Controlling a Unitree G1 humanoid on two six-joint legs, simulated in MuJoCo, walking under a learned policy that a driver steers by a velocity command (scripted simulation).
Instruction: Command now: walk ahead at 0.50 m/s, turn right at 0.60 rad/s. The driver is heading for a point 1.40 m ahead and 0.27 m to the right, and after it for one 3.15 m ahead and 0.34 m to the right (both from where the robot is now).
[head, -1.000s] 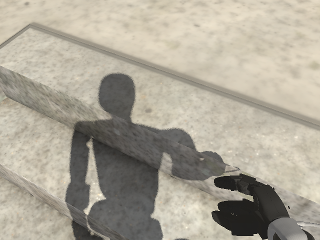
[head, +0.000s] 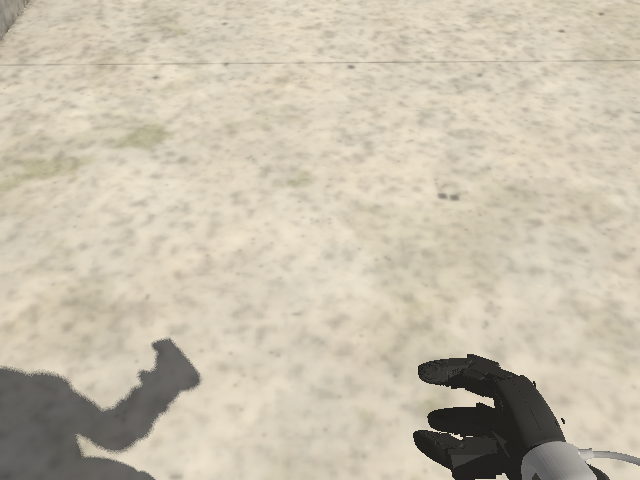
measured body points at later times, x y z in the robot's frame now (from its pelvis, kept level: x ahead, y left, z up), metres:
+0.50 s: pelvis +0.26 -0.03 +0.13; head +0.27 -0.03 +0.58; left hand +0.57 +0.07 +0.05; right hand +0.16 -0.20 -0.03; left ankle +0.10 +0.12 -0.59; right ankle +0.35 -0.19 -0.57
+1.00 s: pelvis +0.56 -0.13 +0.12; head +0.59 -0.13 +0.57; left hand +0.65 +0.11 -0.02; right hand +0.68 -0.43 +0.04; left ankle +0.74 -0.10 -0.60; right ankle +0.35 -0.18 -0.59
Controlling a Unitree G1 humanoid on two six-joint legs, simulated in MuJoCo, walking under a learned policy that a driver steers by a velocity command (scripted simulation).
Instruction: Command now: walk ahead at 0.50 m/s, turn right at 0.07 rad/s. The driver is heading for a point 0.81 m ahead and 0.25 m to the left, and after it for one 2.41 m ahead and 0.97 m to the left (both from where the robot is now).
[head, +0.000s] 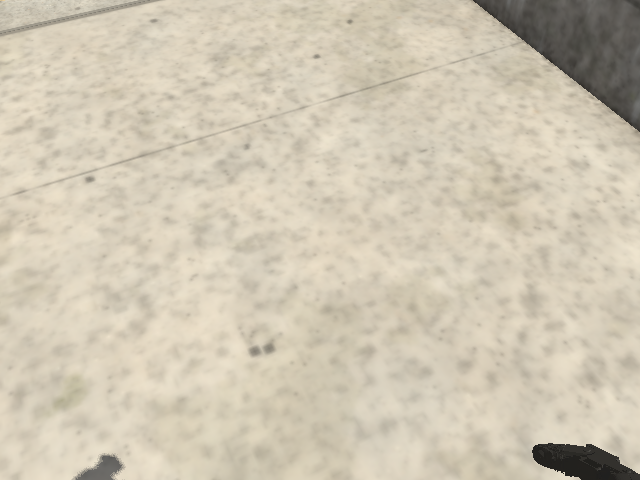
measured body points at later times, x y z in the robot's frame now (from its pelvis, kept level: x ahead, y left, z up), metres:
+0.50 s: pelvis +0.25 +0.01 +0.02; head +0.29 +0.02 +0.47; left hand +0.50 +0.23 -0.06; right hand +0.24 -0.25 -0.11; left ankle +0.15 +0.11 -0.72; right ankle +0.41 -0.13 -0.69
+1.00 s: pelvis +0.50 +0.04 +0.01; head +0.53 +0.06 +0.46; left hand +0.44 +0.32 -0.12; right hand +0.77 -0.12 -0.08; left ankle +0.61 +0.22 -0.69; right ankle +0.41 -0.12 -0.72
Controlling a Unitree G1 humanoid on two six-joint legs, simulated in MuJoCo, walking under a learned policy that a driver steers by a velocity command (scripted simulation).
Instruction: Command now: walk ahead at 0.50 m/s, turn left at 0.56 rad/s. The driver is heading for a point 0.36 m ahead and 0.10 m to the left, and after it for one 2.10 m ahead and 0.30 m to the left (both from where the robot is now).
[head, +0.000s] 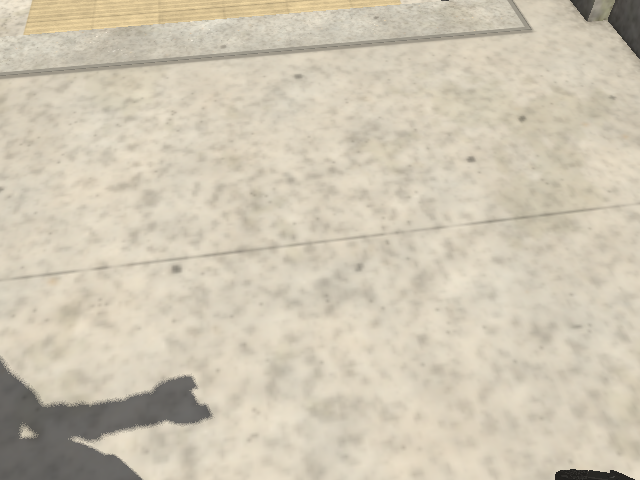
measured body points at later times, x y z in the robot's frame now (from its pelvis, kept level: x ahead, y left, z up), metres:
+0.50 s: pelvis +0.25 +0.05 +0.00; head +0.29 +0.08 +0.45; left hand +0.42 +0.35 -0.07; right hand +0.41 -0.21 -0.10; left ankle +0.16 +0.12 -0.73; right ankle +0.44 -0.02 -0.71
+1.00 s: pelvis +0.33 +0.08 +0.00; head +0.33 +0.09 +0.45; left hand +0.35 +0.36 -0.12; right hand +0.54 -0.10 -0.11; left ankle +0.27 +0.20 -0.73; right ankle +0.43 -0.01 -0.73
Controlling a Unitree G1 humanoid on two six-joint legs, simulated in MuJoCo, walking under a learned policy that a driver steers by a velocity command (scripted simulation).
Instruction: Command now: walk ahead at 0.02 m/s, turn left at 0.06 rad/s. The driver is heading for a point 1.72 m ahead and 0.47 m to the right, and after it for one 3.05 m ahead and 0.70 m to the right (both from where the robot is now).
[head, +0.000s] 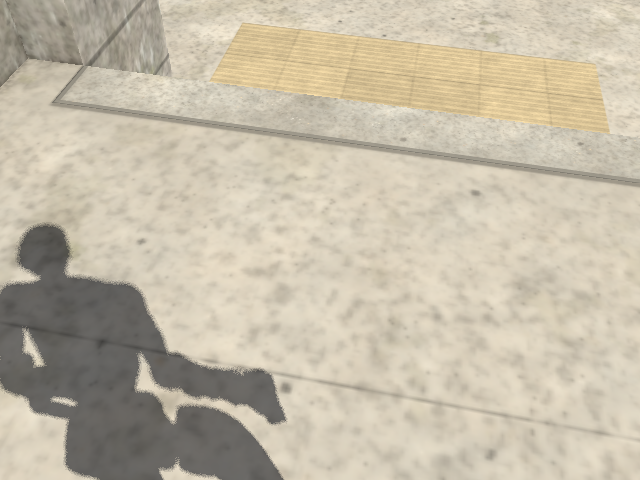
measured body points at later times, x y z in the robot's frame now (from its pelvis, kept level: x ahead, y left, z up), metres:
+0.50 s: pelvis +0.03 +0.01 +0.00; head +0.04 +0.01 +0.45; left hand +0.16 +0.25 -0.12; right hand +0.13 -0.23 -0.12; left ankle -0.01 +0.13 -0.73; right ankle +0.06 -0.12 -0.73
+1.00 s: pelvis +0.03 +0.01 +0.00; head +0.04 +0.01 +0.45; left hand +0.10 +0.26 -0.14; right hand +0.07 -0.23 -0.14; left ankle -0.01 +0.13 -0.73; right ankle +0.06 -0.12 -0.73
